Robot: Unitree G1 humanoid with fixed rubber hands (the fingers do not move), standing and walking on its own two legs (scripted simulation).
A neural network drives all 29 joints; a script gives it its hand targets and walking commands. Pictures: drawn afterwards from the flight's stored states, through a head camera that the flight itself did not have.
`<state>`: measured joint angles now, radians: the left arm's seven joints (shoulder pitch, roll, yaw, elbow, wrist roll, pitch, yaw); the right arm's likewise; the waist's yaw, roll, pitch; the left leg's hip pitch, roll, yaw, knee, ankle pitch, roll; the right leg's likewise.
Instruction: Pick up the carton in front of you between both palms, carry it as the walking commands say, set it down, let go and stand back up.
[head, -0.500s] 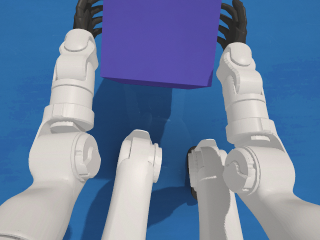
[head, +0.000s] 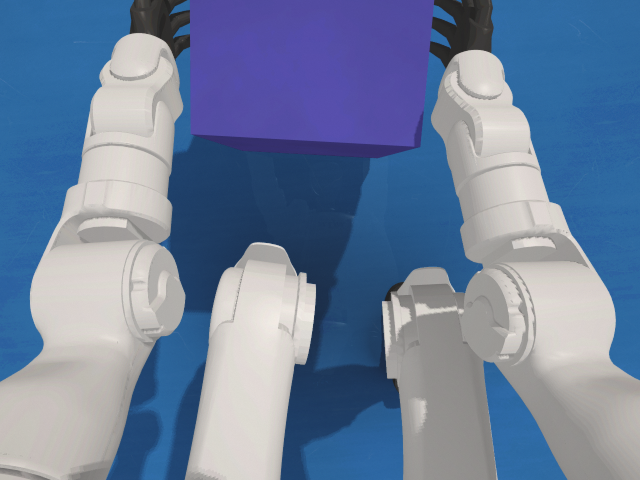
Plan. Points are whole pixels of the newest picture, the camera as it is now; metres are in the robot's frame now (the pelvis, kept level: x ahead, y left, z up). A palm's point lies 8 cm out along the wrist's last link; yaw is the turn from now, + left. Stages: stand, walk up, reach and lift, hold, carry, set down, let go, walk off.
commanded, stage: set down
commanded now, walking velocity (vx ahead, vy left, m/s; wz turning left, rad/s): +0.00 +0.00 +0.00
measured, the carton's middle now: (312, 63) +0.52 +0.10 -0.24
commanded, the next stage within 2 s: none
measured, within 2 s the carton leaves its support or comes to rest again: rests again in 0.14 s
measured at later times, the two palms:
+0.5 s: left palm (163, 54) +0.49 +0.25 -0.18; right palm (466, 61) +0.53 -0.06 -0.17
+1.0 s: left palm (141, 69) +0.48 +0.29 -0.21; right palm (485, 74) +0.53 -0.09 -0.21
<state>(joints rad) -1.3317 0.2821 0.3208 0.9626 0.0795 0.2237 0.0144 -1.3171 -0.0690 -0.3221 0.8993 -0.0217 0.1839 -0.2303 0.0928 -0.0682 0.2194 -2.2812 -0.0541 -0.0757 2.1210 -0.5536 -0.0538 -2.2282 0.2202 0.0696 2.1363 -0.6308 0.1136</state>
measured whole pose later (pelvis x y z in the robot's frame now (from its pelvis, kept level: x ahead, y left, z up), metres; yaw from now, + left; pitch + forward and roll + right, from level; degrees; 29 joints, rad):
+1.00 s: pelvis -0.01 +0.00 -0.02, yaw +0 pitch +34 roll -2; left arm -1.42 0.46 0.25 1.21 -0.09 0.02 0.00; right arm -1.43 -0.25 -0.15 1.07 0.12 0.08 -0.15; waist 0.07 -0.04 0.44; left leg -2.24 0.00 -0.05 2.19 -0.54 -0.01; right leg -2.18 0.14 0.03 2.21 -0.63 0.09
